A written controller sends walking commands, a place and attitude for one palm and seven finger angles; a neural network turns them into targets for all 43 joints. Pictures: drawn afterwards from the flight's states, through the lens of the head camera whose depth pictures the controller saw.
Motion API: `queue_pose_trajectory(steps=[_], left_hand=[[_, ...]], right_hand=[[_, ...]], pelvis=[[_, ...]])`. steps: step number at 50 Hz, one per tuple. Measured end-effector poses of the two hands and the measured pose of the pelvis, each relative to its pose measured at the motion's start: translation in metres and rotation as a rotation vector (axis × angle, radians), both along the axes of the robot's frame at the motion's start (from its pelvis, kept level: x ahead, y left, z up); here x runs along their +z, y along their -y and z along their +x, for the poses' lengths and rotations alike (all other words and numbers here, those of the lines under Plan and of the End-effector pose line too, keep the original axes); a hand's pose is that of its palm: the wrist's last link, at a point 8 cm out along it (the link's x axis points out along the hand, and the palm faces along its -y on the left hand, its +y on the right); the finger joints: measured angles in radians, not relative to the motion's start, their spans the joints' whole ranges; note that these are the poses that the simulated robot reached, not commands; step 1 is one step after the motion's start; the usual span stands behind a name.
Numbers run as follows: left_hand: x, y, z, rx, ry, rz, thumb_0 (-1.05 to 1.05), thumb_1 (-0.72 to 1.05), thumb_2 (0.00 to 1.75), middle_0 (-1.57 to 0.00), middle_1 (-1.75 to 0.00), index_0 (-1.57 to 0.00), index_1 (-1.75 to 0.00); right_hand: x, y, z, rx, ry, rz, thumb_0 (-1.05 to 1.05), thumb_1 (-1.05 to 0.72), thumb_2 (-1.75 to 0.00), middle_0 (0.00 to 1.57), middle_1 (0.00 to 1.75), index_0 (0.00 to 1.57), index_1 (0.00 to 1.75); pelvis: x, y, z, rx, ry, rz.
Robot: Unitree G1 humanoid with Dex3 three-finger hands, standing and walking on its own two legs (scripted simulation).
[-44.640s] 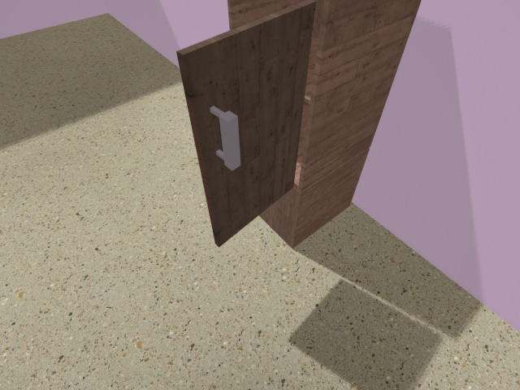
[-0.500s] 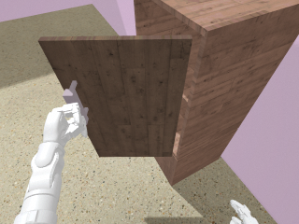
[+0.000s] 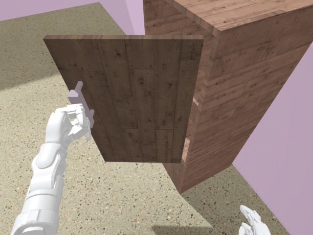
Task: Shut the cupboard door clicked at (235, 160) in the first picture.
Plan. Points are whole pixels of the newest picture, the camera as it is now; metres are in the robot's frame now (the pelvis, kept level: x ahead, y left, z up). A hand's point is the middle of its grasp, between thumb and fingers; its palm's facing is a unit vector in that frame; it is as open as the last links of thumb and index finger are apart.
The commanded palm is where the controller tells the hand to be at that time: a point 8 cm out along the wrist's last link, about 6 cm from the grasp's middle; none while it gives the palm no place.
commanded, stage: push the door shut along its arc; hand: left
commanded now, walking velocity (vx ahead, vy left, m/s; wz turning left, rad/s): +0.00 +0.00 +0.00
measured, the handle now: (84, 104) +0.43 +0.22 +0.09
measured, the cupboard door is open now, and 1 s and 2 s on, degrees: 61 37 25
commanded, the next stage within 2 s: pull the fist back off the door in 1.70 s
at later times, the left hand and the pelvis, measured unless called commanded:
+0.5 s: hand (90, 108) +0.41 +0.20 +0.09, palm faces -0.12 -0.99 -0.04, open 3.2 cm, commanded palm +0.41 +0.23 +0.09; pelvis -0.01 +0.01 -0.01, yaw +1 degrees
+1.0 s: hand (106, 92) +0.48 +0.17 +0.09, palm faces -0.26 -0.96 -0.01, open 3.2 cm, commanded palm +0.48 +0.21 +0.09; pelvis -0.01 +0.02 -0.02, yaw +0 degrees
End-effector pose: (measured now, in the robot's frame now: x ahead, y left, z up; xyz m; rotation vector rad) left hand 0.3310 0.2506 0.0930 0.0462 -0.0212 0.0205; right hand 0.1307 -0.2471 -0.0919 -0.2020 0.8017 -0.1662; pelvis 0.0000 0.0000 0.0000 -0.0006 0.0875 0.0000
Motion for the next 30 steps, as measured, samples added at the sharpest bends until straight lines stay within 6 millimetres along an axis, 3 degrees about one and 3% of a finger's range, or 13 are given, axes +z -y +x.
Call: queue_pose_trajectory(steps=[9, 30], left_hand=[[0.0, -0.008, 0.023, -0.052, -0.025, -0.002, 0.0, 0.86, 0.93, -1.3, -1.5, -1.3, -1.5], [0.002, -0.002, 0.085, -0.168, -0.054, -0.006, 0.01, 1.0, 1.03, -1.3, -1.5, -1.3, -1.5]], right_hand=[[-0.007, 0.005, -0.018, -0.012, -0.068, -0.028, 0.01, -0.9, -0.9, 0.2, 0.3, 0.21, 0.3], [-0.024, 0.006, -0.091, -0.078, -0.276, -0.063, 0.01, -0.9, -0.9, 0.2, 0.3, 0.21, 0.3]], pelvis=[[-0.003, -0.002, -0.005, 0.013, -0.018, -0.005], [-0.011, -0.014, -0.015, 0.016, -0.092, -0.016]])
